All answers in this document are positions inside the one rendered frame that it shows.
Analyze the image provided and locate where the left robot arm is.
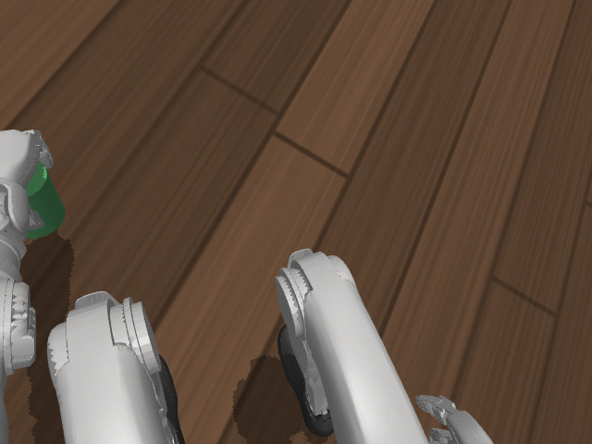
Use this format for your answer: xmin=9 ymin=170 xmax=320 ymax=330
xmin=0 ymin=178 xmax=36 ymax=444

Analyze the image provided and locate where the right robot hand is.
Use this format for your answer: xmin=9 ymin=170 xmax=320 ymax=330
xmin=415 ymin=395 xmax=494 ymax=444

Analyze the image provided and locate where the right robot foot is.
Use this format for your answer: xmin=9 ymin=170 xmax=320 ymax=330
xmin=277 ymin=325 xmax=334 ymax=437

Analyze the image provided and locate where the left robot foot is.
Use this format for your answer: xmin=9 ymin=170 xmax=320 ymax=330
xmin=158 ymin=354 xmax=185 ymax=444

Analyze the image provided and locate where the mug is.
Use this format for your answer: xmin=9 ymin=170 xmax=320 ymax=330
xmin=25 ymin=161 xmax=66 ymax=239

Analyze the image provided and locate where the left robot hand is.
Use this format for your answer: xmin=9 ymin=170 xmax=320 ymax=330
xmin=0 ymin=129 xmax=54 ymax=230

